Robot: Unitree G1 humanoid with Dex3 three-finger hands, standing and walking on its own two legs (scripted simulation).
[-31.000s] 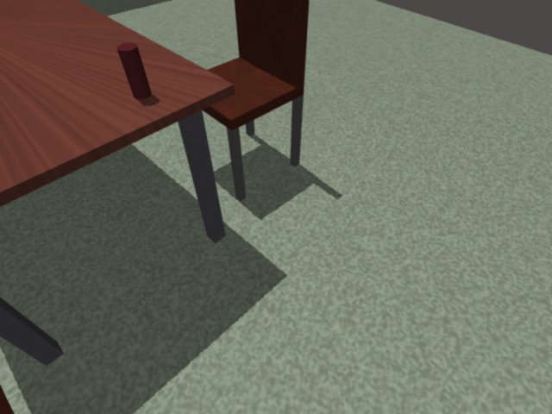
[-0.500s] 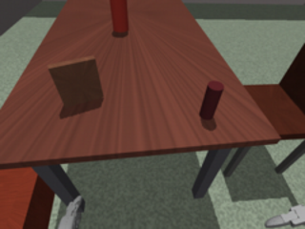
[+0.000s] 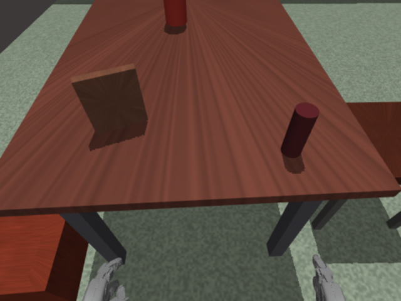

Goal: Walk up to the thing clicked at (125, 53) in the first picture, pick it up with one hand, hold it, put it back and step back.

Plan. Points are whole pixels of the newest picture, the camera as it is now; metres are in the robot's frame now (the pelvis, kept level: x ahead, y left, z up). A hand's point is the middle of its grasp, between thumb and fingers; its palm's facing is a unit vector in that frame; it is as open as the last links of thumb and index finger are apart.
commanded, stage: home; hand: right
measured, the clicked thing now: (298, 132) +0.49 -0.21 +0.05
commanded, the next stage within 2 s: none
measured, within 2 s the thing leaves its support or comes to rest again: neither
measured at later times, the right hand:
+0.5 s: hand out of the picture +0.15 -0.19 -0.12, palm faces -0.03 +0.95 -0.30, open 17.4 cm
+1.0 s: hand out of the picture +0.03 -0.27 -0.14, palm faces -0.08 +0.93 -0.36, open 17.6 cm
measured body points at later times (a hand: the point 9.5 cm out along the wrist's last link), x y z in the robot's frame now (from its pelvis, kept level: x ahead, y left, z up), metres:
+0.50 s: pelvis +0.00 +0.00 +0.00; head +0.02 +0.00 +0.45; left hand +0.14 +0.26 -0.11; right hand +0.15 -0.24 -0.10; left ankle -0.02 +0.13 -0.73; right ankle -0.01 -0.13 -0.73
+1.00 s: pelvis -0.03 -0.01 +0.01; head -0.03 -0.01 +0.46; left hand +0.03 +0.29 -0.12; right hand +0.04 -0.31 -0.12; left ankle -0.02 +0.13 -0.73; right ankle -0.01 -0.13 -0.73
